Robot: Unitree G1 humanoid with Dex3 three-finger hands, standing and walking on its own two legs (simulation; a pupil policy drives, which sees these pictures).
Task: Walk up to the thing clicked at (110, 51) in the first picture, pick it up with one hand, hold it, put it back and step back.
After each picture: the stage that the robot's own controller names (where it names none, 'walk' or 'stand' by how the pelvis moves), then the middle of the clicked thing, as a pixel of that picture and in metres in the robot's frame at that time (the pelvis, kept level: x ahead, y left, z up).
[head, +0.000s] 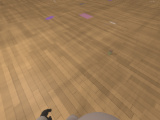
stand; (110, 52) +1.45 -0.38 -0.72
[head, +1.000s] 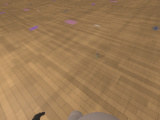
walk; (97, 55) +1.36 +0.02 -0.69
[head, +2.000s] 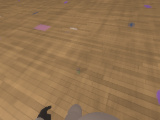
walk; (78, 70) +0.84 +0.28 -0.71
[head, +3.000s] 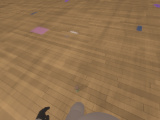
walk; (76, 88) +0.49 +0.25 -0.71
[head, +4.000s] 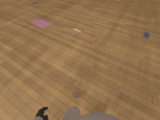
stand; (75, 95) +0.37 +0.16 -0.70
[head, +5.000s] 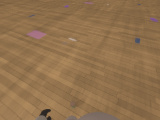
stand; (73, 104) +0.32 +0.19 -0.72
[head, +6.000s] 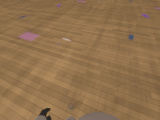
stand; (70, 106) +0.28 +0.22 -0.72
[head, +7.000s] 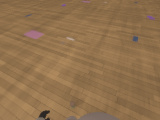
stand; (72, 104) +0.31 +0.20 -0.73
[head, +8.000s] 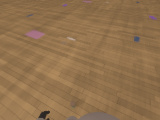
stand; (73, 104) +0.31 +0.20 -0.73
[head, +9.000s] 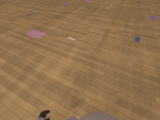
go down; (73, 104) +0.31 +0.19 -0.73
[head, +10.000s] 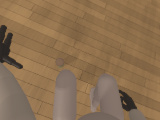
go down; (60, 63) +0.39 +0.23 -0.31
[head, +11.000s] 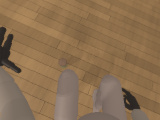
close in; (63, 63) +0.39 +0.23 -0.30
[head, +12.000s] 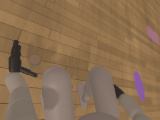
close in; (34, 61) +0.37 +0.27 -0.22
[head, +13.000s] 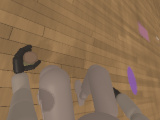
close; (30, 60) +0.37 +0.27 -0.22
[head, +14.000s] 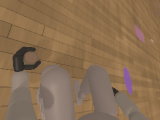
lift; (30, 59) +0.36 +0.27 -0.23
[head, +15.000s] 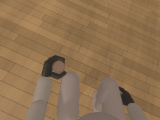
lift; (58, 69) +0.31 +0.24 -0.07
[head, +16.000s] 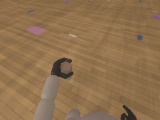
lift; (66, 72) +0.33 +0.17 +0.06
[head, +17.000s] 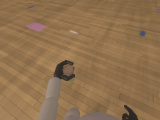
hold; (69, 74) +0.33 +0.16 +0.02
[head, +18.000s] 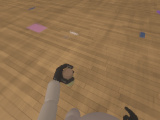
hold; (68, 77) +0.31 +0.17 +0.01
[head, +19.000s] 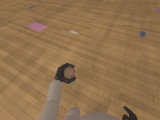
hold; (70, 76) +0.32 +0.16 +0.01
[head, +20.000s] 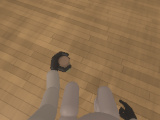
crouch; (65, 64) +0.39 +0.19 -0.07
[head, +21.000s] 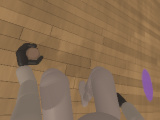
lower; (34, 56) +0.39 +0.27 -0.22
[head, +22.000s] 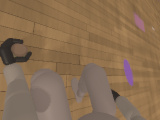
lower; (20, 53) +0.42 +0.28 -0.23
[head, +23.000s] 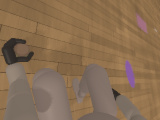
lower; (22, 52) +0.41 +0.28 -0.22
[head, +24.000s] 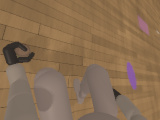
lower; (24, 54) +0.41 +0.29 -0.22
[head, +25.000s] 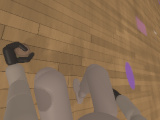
loosen; (23, 53) +0.41 +0.29 -0.22
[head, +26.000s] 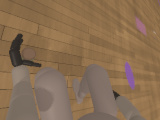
withdraw; (28, 56) +0.40 +0.26 -0.23
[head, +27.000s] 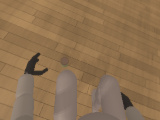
walk; (64, 62) +0.42 +0.22 -0.30
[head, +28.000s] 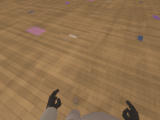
stand; (75, 101) +0.35 +0.14 -0.65
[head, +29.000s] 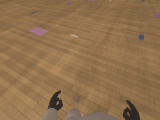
stand; (76, 99) +0.38 +0.16 -0.66
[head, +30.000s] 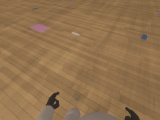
stand; (76, 97) +0.37 +0.16 -0.68
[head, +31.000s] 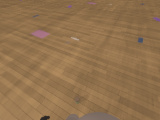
stand; (77, 100) +0.39 +0.16 -0.72
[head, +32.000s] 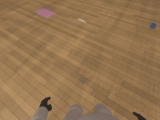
walk; (82, 80) +0.51 +0.10 -0.70
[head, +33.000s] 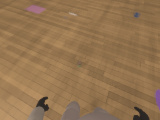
walk; (79, 64) +0.77 +0.18 -0.70
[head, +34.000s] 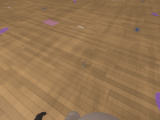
walk; (83, 65) +1.00 +0.17 -0.70
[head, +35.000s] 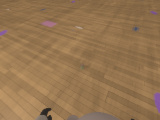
stand; (82, 66) +0.97 +0.19 -0.72
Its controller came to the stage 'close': yes
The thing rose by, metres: 0.72
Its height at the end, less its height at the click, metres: +0.00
